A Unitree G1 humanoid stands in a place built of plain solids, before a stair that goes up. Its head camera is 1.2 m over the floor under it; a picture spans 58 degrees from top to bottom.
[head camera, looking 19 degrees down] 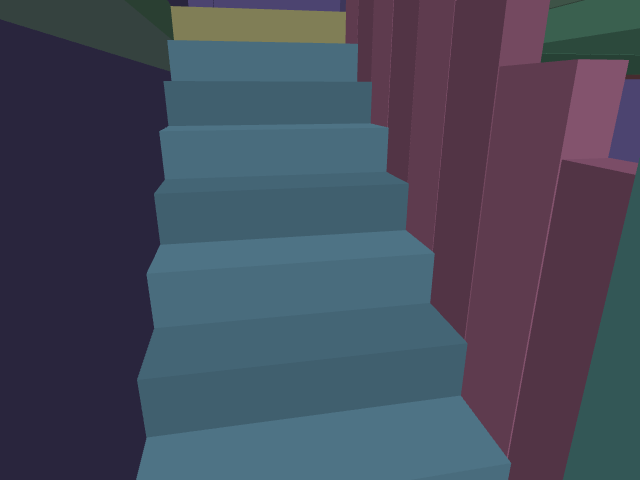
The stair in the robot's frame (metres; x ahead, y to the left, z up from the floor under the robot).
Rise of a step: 0.18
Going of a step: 0.25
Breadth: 0.88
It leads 11 degrees to the left of straight ahead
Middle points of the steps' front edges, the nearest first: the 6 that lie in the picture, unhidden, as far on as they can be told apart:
0.97 0.02 0.53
1.22 0.06 0.71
1.46 0.11 0.89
1.71 0.16 1.06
1.95 0.20 1.24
2.20 0.25 1.42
